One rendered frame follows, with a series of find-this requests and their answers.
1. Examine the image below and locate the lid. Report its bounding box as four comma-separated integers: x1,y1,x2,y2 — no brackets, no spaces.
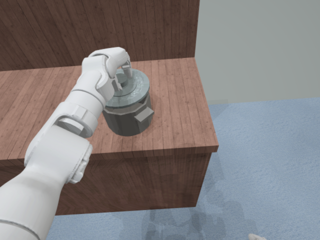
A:
105,68,150,109

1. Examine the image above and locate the left robot upper arm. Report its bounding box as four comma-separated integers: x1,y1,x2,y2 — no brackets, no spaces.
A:
0,124,93,240

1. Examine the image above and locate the table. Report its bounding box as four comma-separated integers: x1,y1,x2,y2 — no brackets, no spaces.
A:
0,0,219,216

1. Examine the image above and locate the robot left hand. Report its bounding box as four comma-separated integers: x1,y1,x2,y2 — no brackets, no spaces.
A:
88,47,132,92

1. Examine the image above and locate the robot left forearm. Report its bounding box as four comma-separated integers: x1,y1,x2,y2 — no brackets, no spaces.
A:
24,52,117,167

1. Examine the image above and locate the pot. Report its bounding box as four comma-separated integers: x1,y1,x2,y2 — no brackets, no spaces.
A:
102,92,155,137

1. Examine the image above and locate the knob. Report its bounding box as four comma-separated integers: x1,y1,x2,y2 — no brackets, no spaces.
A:
116,73,128,88

